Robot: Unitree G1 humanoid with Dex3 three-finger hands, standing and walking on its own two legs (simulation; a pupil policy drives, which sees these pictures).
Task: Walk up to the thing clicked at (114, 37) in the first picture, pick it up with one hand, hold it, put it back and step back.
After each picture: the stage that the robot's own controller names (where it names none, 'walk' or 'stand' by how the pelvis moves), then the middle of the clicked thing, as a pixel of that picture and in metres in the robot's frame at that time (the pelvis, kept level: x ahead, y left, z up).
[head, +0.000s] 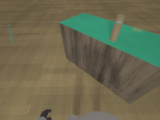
stand; (116, 29) +0.86 -0.19 +0.12
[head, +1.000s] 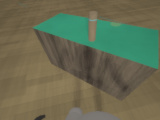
walk; (92, 27) +0.76 +0.07 +0.14
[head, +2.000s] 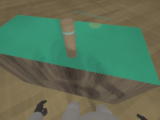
rise first; (69, 41) +0.46 +0.18 +0.16
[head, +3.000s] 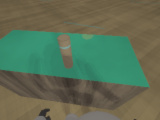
stand; (66, 53) +0.43 +0.20 +0.12
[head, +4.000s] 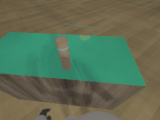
stand; (64, 55) +0.42 +0.20 +0.11
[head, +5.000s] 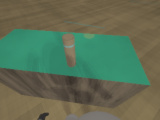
stand; (70, 52) +0.44 +0.17 +0.11
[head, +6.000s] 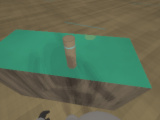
stand; (70, 53) +0.43 +0.17 +0.11
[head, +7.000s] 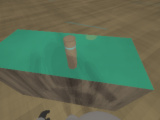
stand; (71, 54) +0.43 +0.17 +0.11
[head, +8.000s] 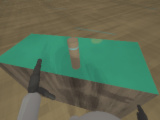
rise first; (74, 55) +0.44 +0.18 +0.12
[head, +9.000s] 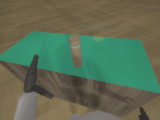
go down; (76, 53) +0.45 +0.17 +0.12
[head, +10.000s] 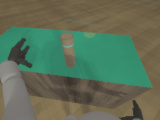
go down; (69, 52) +0.44 +0.16 +0.12
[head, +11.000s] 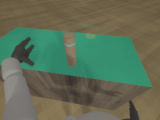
go down; (70, 51) +0.46 +0.16 +0.13
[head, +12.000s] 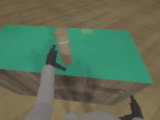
close in; (64, 49) +0.44 +0.18 +0.15
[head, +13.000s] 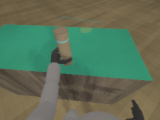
lift; (64, 49) +0.43 +0.17 +0.15
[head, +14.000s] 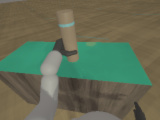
lift; (69, 39) +0.35 +0.13 +0.33
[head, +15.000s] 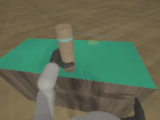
hold; (67, 51) +0.32 +0.15 +0.27
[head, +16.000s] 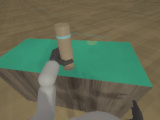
hold; (65, 49) +0.34 +0.16 +0.27
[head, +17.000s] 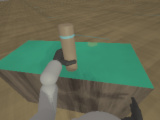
crouch; (69, 49) +0.34 +0.14 +0.27
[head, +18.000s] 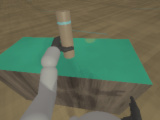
crouch; (66, 36) +0.42 +0.15 +0.29
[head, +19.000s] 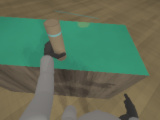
lower; (57, 43) +0.46 +0.19 +0.17
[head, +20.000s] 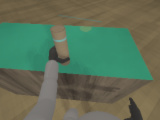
lower; (62, 48) +0.43 +0.18 +0.16
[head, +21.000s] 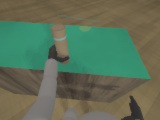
lower; (61, 47) +0.44 +0.18 +0.16
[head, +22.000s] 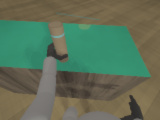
lower; (60, 45) +0.45 +0.19 +0.16
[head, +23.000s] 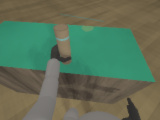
loosen; (64, 47) +0.43 +0.18 +0.16
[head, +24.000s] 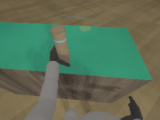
withdraw; (62, 48) +0.43 +0.18 +0.16
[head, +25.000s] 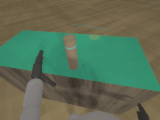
sink last; (71, 54) +0.42 +0.17 +0.14
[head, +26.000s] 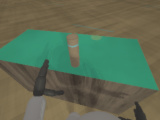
stand; (74, 52) +0.44 +0.17 +0.13
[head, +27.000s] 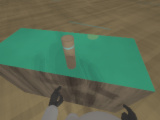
stand; (69, 54) +0.42 +0.18 +0.12
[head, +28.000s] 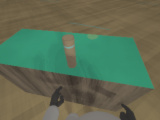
stand; (70, 53) +0.43 +0.18 +0.12
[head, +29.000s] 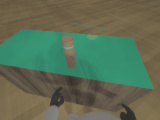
stand; (69, 53) +0.43 +0.18 +0.12
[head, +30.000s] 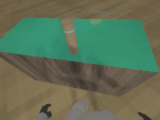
walk; (71, 38) +0.52 +0.18 +0.13
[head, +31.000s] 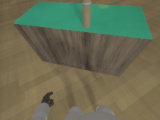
walk; (86, 12) +0.84 +0.09 +0.14
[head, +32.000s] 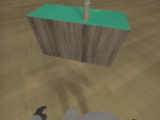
stand; (86, 10) +1.16 +0.15 +0.14
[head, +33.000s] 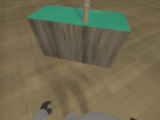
stand; (85, 11) +1.14 +0.15 +0.12
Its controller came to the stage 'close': yes
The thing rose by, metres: 0.20
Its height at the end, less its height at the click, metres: +0.00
